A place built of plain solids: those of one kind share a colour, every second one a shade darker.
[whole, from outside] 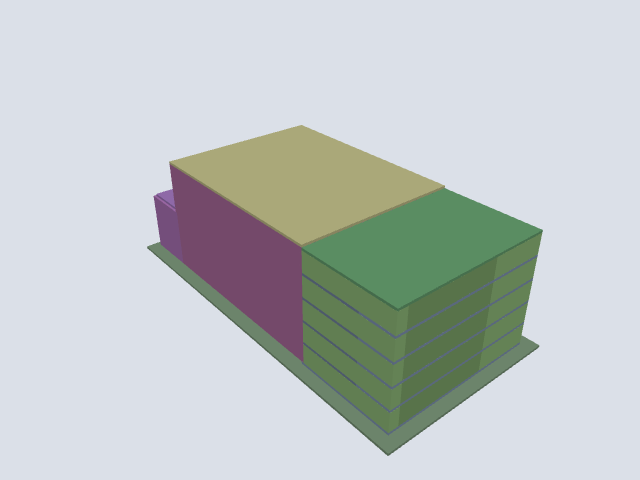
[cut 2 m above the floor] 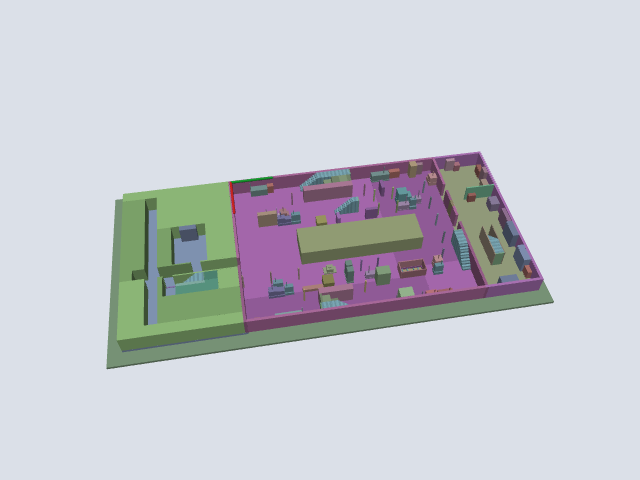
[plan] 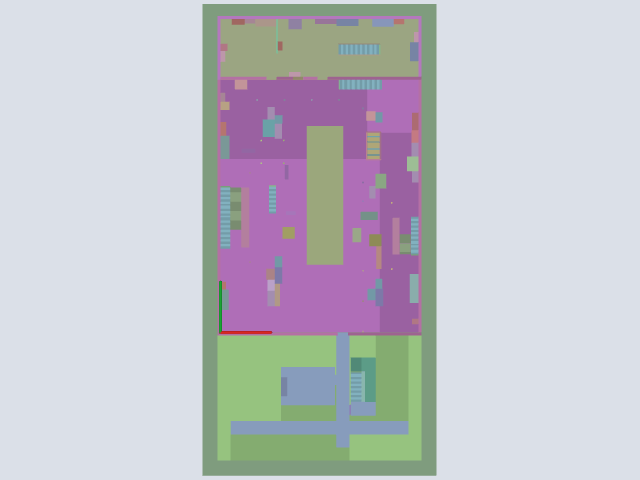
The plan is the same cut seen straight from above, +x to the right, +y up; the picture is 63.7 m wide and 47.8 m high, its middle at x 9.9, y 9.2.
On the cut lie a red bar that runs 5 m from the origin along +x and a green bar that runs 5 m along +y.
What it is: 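The inside of a sea-going cargo motor ship; the engine room, the machinery rooms across one end of it and the crew's accommodation across the other; there is no window anywhere; the ship lies still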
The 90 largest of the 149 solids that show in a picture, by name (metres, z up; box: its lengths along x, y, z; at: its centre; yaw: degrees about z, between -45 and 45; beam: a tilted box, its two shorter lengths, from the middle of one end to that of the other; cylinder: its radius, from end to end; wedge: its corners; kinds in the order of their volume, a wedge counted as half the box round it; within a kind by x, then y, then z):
{
 "wall_house_1": {"box": [1.3, 12.47, 2.5], "at": [0.35, -6.54, 1.25]},
 "wall_house_2": {"box": [1.3, 12.47, 2.5], "at": [0.35, -6.54, 4.05]},
 "wall_house_3": {"box": [1.3, 12.47, 2.5], "at": [0.35, -6.54, 6.86]},
 "wall_house_4": {"box": [1.3, 12.47, 2.5], "at": [0.35, -6.54, 9.66]},
 "wall_house_5": {"box": [1.3, 12.47, 2.5], "at": [0.35, -6.54, 12.46]},
 "wall_house_6": {"box": [5.01, 8.52, 2.5], "at": [3.5, -4.56, 1.25]},
 "wall_house_7": {"box": [10.53, 2.6, 2.5], "at": [6.26, -11.47, 1.25]},
 "wall_house_8": {"box": [10.53, 2.6, 2.5], "at": [6.26, -11.47, 4.05]},
 "wall_house_9": {"box": [10.53, 2.6, 2.5], "at": [6.26, -11.47, 6.86]},
 "wall_house_10": {"box": [10.53, 2.6, 2.5], "at": [6.26, -11.47, 9.66]},
 "wall_house_11": {"box": [10.53, 2.6, 2.5], "at": [6.26, -11.47, 12.46]},
 "wall_house_12": {"box": [5.38, 1.55, 2.5], "at": [8.7, -8.04, 1.25]},
 "wall_house_13": {"box": [5.38, 3.14, 2.5], "at": [8.7, -1.87, 1.25]},
 "wall_house_14": {"box": [0.14, 3.93, 2.5], "at": [11.46, -2.26, 1.25]},
 "wall_house_15": {"box": [1.3, 1.3, 2.5], "at": [12.18, -12.12, 1.25]},
 "wall_house_16": {"box": [1.3, 1.3, 2.5], "at": [12.18, -12.12, 4.05]},
 "wall_house_17": {"box": [1.3, 1.3, 2.5], "at": [12.18, -12.12, 6.86]},
 "wall_house_18": {"box": [1.3, 1.3, 2.5], "at": [12.18, -12.12, 9.66]},
 "wall_house_19": {"box": [1.3, 1.3, 2.5], "at": [12.18, -12.12, 12.46]},
 "wall_house_20": {"box": [0.14, 6.91, 2.5], "at": [12.9, -3.75, 1.25]},
 "wall_house_21": {"box": [2.49, 0.52, 2.5], "at": [14.21, -8.56, 1.25]},
 "wall_house_22": {"box": [2.49, 2.19, 2.5], "at": [14.21, -1.4, 1.25]},
 "wall_house_23": {"box": [5.88, 2.6, 2.5], "at": [15.77, -11.47, 1.25]},
 "wall_house_24": {"box": [5.88, 2.6, 2.5], "at": [15.77, -11.47, 4.05]},
 "wall_house_25": {"box": [5.88, 2.6, 2.5], "at": [15.77, -11.47, 6.86]},
 "wall_house_26": {"box": [5.88, 2.6, 2.5], "at": [15.77, -11.47, 9.66]},
 "wall_house_27": {"box": [5.88, 2.6, 2.5], "at": [15.77, -11.47, 12.46]},
 "wall_house_28": {"box": [3.26, 8.52, 2.5], "at": [17.08, -4.56, 1.25]},
 "wall_house_29": {"box": [1.3, 12.47, 2.5], "at": [19.36, -6.54, 1.25]},
 "wall_house_30": {"box": [1.3, 12.47, 2.5], "at": [19.36, -6.54, 4.05]},
 "wall_house_31": {"box": [1.3, 12.47, 2.5], "at": [19.36, -6.54, 6.86]},
 "wall_house_32": {"box": [1.3, 12.47, 2.5], "at": [19.36, -6.54, 9.66]},
 "wall_house_33": {"box": [1.3, 12.47, 2.5], "at": [19.36, -6.54, 12.46]},
 "wall_bay_1": {"box": [0.3, 25.15, 14.01], "at": [-0.15, 12.57, 7.0]},
 "wall_bay_2": {"box": [4.87, 0.3, 14.01], "at": [2.14, 25.3, 7.0]},
 "wall_bay_3": {"box": [11.98, 0.3, 14.01], "at": [5.69, -0.15, 7.0]},
 "wall_bay_4": {"box": [1.65, 0.3, 14.01], "at": [6.39, 25.3, 7.0]},
 "wall_bay_5": {"box": [1.42, 0.3, 14.01], "at": [8.93, 25.3, 7.0]},
 "wall_bay_6": {"box": [9.37, 0.3, 14.01], "at": [15.32, 25.3, 7.0]},
 "wall_bay_7": {"box": [7.33, 0.3, 14.01], "at": [16.34, -0.15, 7.0]},
 "wall_bay_8": {"box": [0.3, 25.15, 14.01], "at": [19.86, 12.57, 7.0]},
 "floor_site_1": {"box": [23.31, 46.97, 0.3], "at": [9.86, 9.21, -0.45]},
 "floor_house_1": {"box": [13.27, 5.82, 0.3], "at": [6.34, -5.4, 2.65]},
 "floor_house_2": {"box": [13.27, 5.82, 0.3], "at": [6.34, -5.4, 5.45]},
 "floor_house_3": {"box": [13.27, 5.82, 0.3], "at": [6.34, -5.4, 8.26]},
 "floor_house_4": {"box": [13.27, 5.82, 0.3], "at": [6.34, -5.4, 11.06]},
 "floor_house_5": {"box": [20.31, 4.46, 0.3], "at": [9.86, -10.54, 2.65]},
 "floor_house_6": {"box": [20.31, 4.46, 0.3], "at": [9.86, -10.54, 5.45]},
 "floor_house_7": {"box": [20.31, 4.46, 0.3], "at": [9.86, -10.54, 8.26]},
 "floor_house_8": {"box": [20.31, 4.46, 0.3], "at": [9.86, -10.54, 11.06]},
 "floor_house_9": {"box": [20.31, 12.77, 0.3], "at": [9.86, -6.38, -0.15]},
 "roof_bay_1": {"box": [20.31, 25.75, 0.3], "at": [9.86, 12.57, 14.16]},
 "engine_1": {"box": [3.63, 13.82, 2.98], "at": [10.4, 13.65, 1.49]},
 "floor_bay_1": {"box": [14.61, 7.89, 0.3], "at": [7.31, 21.21, -0.15]},
 "floor_bay_2": {"box": [15.86, 17.26, 0.3], "at": [7.93, 8.63, -0.15]},
 "floor_bay_3": {"box": [5.1, 5.28, 0.3], "at": [17.16, 22.51, -0.15]},
 "floor_bay_4": {"box": [3.85, 19.87, 0.3], "at": [17.79, 9.94, -0.15]},
 "roof_house_1": {"box": [20.31, 12.47, 0.3], "at": [9.86, -6.54, 13.86]},
 "wall_annex_1": {"box": [0.3, 6.05, 7.47], "at": [-0.15, 28.18, 3.74]},
 "wall_annex_2": {"box": [20.31, 0.3, 7.47], "at": [9.86, 31.35, 3.74]},
 "wall_annex_3": {"box": [0.3, 6.05, 7.47], "at": [19.86, 28.18, 3.74]},
 "floor_annex_ground_1": {"box": [19.71, 6.05, 0.3], "at": [9.86, 28.18, -0.15]},
 "roof_annex_1": {"box": [19.71, 6.05, 0.3], "at": [9.86, 28.18, 7.62]},
 "tankbank_1": {"box": [0.81, 5.96, 5.3], "at": [2.45, 11.44, 2.65]},
 "tankbank_2": {"box": [0.71, 3.65, 3.44], "at": [17.47, 9.59, 1.72]},
 "wall_trunk_plug_1": {"box": [1.07, 1.51, 2.5], "at": [13.51, -3.25, 1.25]},
 "wall_trunk_plug_2": {"box": [1.07, 4.46, 2.5], "at": [14.92, -4.72, 1.25]},
 "wall_trunk_spine_1": {"box": [0.34, 3.04, 13.71], "at": [14.21, -5.4, 6.86]},
 "rack_1": {"box": [0.63, 1.9, 2.25], "at": [6.32, -5.42, 1.12]},
 "rack_2": {"box": [2.18, 0.7, 2.39], "at": [12.64, 30.85, 1.2]},
 "rack_3": {"box": [2.15, 0.77, 2.28], "at": [16.18, 30.82, 1.14]},
 "rack_4": {"box": [0.84, 1.89, 2.35], "at": [19.29, 27.95, 1.18]},
 "flat_1": {"box": [1.09, 0.94, 1.58], "at": [1.5, 11.62, 0.79]},
 "flat_2": {"box": [1.09, 0.94, 2.42], "at": [1.5, 12.55, 1.21]},
 "flat_3": {"box": [1.09, 0.94, 3.25], "at": [1.5, 13.49, 1.62]},
 "flat_4": {"box": [1.09, 0.47, 3.87], "at": [1.5, 14.19, 1.93]},
 "flat_5": {"box": [1.12, 0.88, 1.58], "at": [18.39, 8.45, 0.79]},
 "tank_1": {"box": [1.07, 1.45, 2.32], "at": [15.95, 15.06, 1.16]},
 "tank_2": {"box": [1.14, 1.48, 2.07], "at": [19.14, 16.78, 1.03]},
 "cooler_1": {"box": [0.81, 2.06, 0.97], "at": [0.4, 3.25, 0.48]},
 "cooler_2": {"box": [0.73, 2.24, 0.89], "at": [0.44, 18.43, 0.56]},
 "cooler_3": {"box": [0.87, 2.89, 0.98], "at": [19.28, 4.36, 0.49]},
 "wall_stair_1": {"box": [4.08, 0.1, 6.19], "at": [13.75, 27.63, 3.04]},
 "wall_stair_2": {"box": [4.08, 0.1, 6.19], "at": [13.75, 28.72, 3.04]},
 "starter_1": {"box": [0.53, 2.24, 2.05], "at": [5.65, 3.72, 1.02]},
 "lockers_1": {"box": [2.14, 0.48, 1.91], "at": [10.48, 30.96, 0.95]},
 "evaporator_1": {"box": [1.13, 1.13, 1.5], "at": [4.8, 20.04, 1.33]},
 "wall_part_annex_ground_1": {"box": [0.15, 3.44, 3.44], "at": [5.61, 29.48, 1.72]},
 "airbottle_1": {"box": [0.89, 0.83, 2.35], "at": [0.44, 22.55, 1.18]},
 "crate_1": {"box": [1.32, 1.02, 1.22], "at": [7.43, 30.69, 0.61]}
}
